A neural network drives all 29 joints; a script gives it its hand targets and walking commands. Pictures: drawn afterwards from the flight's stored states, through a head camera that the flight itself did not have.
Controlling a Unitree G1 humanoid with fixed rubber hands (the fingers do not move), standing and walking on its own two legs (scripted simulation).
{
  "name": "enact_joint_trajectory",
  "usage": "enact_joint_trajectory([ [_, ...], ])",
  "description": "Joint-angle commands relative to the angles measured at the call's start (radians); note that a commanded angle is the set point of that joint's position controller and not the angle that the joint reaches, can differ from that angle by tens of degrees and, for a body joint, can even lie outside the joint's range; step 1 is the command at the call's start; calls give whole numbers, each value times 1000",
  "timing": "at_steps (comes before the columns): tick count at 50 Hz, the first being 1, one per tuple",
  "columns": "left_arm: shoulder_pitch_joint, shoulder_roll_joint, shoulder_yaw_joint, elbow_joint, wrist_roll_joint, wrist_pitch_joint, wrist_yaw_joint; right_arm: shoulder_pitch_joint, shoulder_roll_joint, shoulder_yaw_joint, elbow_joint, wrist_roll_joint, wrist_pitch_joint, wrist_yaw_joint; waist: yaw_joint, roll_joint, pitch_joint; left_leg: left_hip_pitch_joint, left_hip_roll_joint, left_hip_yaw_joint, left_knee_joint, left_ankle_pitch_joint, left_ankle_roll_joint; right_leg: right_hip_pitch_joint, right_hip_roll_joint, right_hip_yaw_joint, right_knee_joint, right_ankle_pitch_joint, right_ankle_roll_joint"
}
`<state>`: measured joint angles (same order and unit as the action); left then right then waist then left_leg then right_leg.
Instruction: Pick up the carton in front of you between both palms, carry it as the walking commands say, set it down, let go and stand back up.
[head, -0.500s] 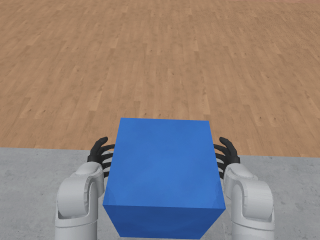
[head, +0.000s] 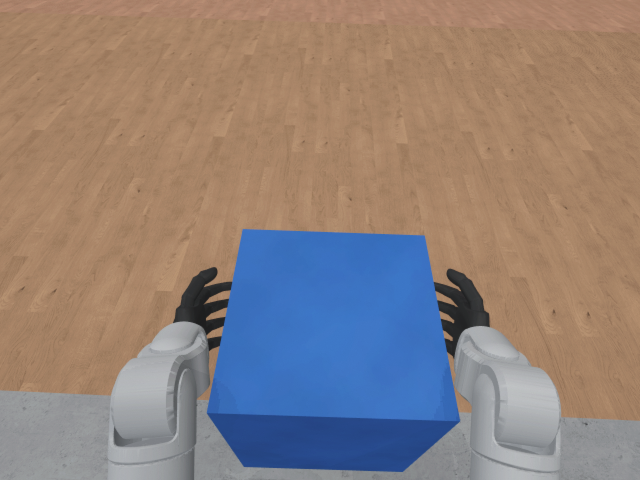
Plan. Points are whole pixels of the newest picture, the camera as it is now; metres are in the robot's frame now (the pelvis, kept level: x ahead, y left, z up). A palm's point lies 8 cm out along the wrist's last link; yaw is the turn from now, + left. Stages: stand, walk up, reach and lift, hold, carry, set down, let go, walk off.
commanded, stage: carry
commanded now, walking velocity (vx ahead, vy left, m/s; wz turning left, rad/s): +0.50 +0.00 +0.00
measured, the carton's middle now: (328, 359) +0.27 +0.00 +0.03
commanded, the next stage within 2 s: none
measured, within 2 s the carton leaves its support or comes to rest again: neither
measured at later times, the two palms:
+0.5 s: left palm (241, 131) +0.63 +0.15 +0.14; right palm (419, 133) +0.62 -0.15 +0.15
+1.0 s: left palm (273, 34) +1.04 +0.14 +0.17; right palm (397, 36) +1.05 -0.16 +0.17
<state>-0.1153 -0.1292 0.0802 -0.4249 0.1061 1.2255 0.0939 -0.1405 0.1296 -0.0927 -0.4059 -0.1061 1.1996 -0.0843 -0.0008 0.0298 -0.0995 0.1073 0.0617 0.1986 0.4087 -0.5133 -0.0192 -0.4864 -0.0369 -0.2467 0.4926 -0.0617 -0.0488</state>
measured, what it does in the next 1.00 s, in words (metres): walks ahead: left foot, then right foot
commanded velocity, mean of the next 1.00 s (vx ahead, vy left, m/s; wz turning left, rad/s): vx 0.50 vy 0.00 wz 0.00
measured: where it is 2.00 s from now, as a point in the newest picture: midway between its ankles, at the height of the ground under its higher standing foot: (324, 228)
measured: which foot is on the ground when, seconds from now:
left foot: down 0.00-0.02, up 0.04-0.46, down 0.48-0.96, up 0.98-1.00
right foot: down 0.00-0.48, up 0.50-0.92, down 0.94-1.00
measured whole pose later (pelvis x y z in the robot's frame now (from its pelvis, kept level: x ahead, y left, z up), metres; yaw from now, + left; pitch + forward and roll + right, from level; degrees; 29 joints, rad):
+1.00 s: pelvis +0.65 -0.01 +0.01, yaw +0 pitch +5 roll -1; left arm -0.89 0.01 0.24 0.08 0.07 1.33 0.14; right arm -0.90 -0.05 -0.28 0.08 -0.04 1.32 -0.14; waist 0.04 0.03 0.04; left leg -0.30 0.04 0.06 1.05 -0.49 0.03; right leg -0.58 0.01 -0.16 0.70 -0.29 -0.09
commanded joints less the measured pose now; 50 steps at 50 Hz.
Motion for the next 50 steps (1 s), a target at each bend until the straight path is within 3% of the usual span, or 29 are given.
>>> enact_joint_trajectory([
  [1, -463, -784, -663, -14, -383, 3, -253, -437, 793, 692, -48, 398, 47, 248, 38, -220, -334, -533, -12, 9, 689, 516, -3, 740, -315, 562, -136, -314, -154],
  [2, -445, -817, -668, 10, -395, 1, -255, -451, 791, 694, -40, 395, 48, 251, 36, -334, -312, -720, -98, -95, 875, 65, 1, 758, -388, 794, -280, -190, -213],
  [3, -473, -845, -671, -8, -410, -1, -259, -453, 832, 697, -9, 395, 42, 252, 23, -256, -296, -768, -25, -182, 966, 70, 36, 733, -380, 673, -253, -58, -200],
  [5, -514, -914, -691, -20, -423, -15, -264, -467, 898, 705, -3, 401, 23, 256, 15, -73, -274, -744, 56, -207, 880, 175, 57, 590, -327, 480, -231, 99, -134],
  [7, -541, -949, -701, -38, -432, -28, -268, -458, 948, 711, 3, 397, 5, 253, 9, -89, -274, -688, 67, -181, 751, 248, 52, 521, -286, 357, -265, 52, -82],
  [10, -513, -939, -703, -53, -437, -36, -276, -418, 964, 715, 10, 378, -16, 239, 11, -134, -250, -710, 55, -125, 588, 288, 28, 521, -255, 258, -305, 41, -83],
  [15, -498, -870, -686, -96, -433, -26, -274, -432, 917, 725, -58, 384, -9, 221, 14, -161, -171, -759, 30, -46, 313, 404, 8, 588, -203, 153, -297, 198, -78],
  [20, -580, -755, -652, -155, -420, 19, -242, -558, 788, 711, -151, 423, 48, 211, 31, -184, -104, -690, -6, 6, 135, 486, 43, 624, -191, 102, -252, 317, -68],
  [22, -637, -695, -642, -155, -416, 44, -226, -614, 722, 689, -148, 428, 76, 206, 20, -194, -134, -560, -40, 28, 107, 457, 67, 624, -186, 73, -139, 472, -50],
  [23, -678, -662, -639, -151, -417, 57, -219, -635, 692, 672, -130, 425, 90, 204, -5, -170, -181, -411, -84, 71, 59, 443, 69, 584, -158, 20, 2, 517, -28],
  [24, -725, -627, -637, -144, -415, 71, -213, -665, 661, 655, -103, 423, 103, 202, -31, -111, -253, -199, -90, 70, 48, 402, 71, 481, -120, -3, 194, 436, -5],
  [25, -785, -598, -630, -126, -417, 87, -208, -697, 633, 635, -76, 423, 118, 199, -68, 21, -327, -20, 103, -190, 32, 311, 91, 311, -89, 7, 448, 145, 19],
  [26, -837, -627, -634, -124, -442, 106, -203, -736, 598, 615, -34, 410, 122, 198, -64, 318, -382, 211, 336, -671, -74, 214, 266, -68, 73, 76, 728, -313, 48],
  [27, -894, -620, -619, -95, -448, 115, -199, -769, 628, 609, -22, 439, 134, 197, -65, 275, -370, 187, 343, -712, -132, 291, 282, -177, 53, 208, 890, -422, 25],
  [28, -943, -649, -610, -72, -458, 120, -197, -832, 654, 608, -27, 457, 140, 197, -70, 210, -346, 156, 310, -600, -88, 422, 271, -229, 13, 246, 938, -400, -3],
  [29, -981, -666, -596, -45, -461, 120, -195, -875, 687, 608, -22, 475, 146, 199, -64, 46, -322, 84, 266, -494, -68, 532, 221, -214, -26, 260, 887, -334, -20],
  [30, -1008, -692, -591, -23, -461, 121, -193, -944, 708, 617, -22, 487, 145, 201, -58, 46, -337, 58, 280, -449, -61, 594, 221, -217, -44, 261, 851, -302, -19],
  [32, -1072, -714, -576, 36, -451, 122, -186, -1028, 744, 620, 24, 509, 145, 204, -44, 50, -350, 7, 251, -357, -81, 552, 210, -194, -54, 253, 776, -267, -8],
  [38, -1253, -771, -546, 220, -438, 102, -175, -1224, 794, 578, 218, 531, 130, 212, -48, 78, -291, 14, 197, -222, -79, 603, 234, -304, -40, 175, 523, -172, 17],
  [43, -1411, -796, -493, 333, -465, 95, -167, -1351, 815, 506, 351, 524, 123, 200, -51, 126, -250, -20, 147, -122, -21, 760, 200, -162, 25, 76, 221, -103, -10],
  [44, -1431, -805, -479, 354, -469, 96, -167, -1372, 822, 491, 375, 519, 123, 196, -40, 136, -254, -25, 145, -101, 22, 844, 183, -104, 46, 57, 173, -103, -24],
  [45, -1443, -814, -462, 379, -469, 96, -167, -1387, 832, 477, 398, 515, 124, 192, -9, 132, -280, -38, 137, -62, 127, 986, 158, 5, 83, 29, 118, -92, -40],
  [46, -1441, -820, -443, 408, -468, 95, -168, -1391, 842, 465, 420, 511, 127, 189, 42, 89, -350, -85, 101, -5, 308, 1032, 117, 211, 125, -10, 35, -54, -54],
  [47, -1427, -826, -424, 429, -470, 93, -171, -1411, 843, 454, 434, 505, 127, 186, 100, 24, -442, -251, 69, -27, 501, 829, 89, 476, 33, 117, 45, -79, -68],
  [48, -1450, -803, -400, 434, -456, 87, -171, -1416, 878, 440, 453, 497, 132, 185, 78, -255, -584, -543, -46, -74, 777, 338, 44, 753, -277, 645, 8, -45, -217],
  [49, -1450, -832, -392, 447, -467, 84, -176, -1435, 875, 419, 456, 476, 130, 181, 106, -349, -580, -773, -142, -166, 973, 3, 42, 858, -313, 868, -96, 11, -288],
  [50, -1489, -871, -401, 409, -486, 86, -183, -1446, 904, 412, 461, 464, 128, 174, 94, -295, -536, -889, -87, -234, 1074, 15, 67, 873, -301, 780, -54, 101, -270],
])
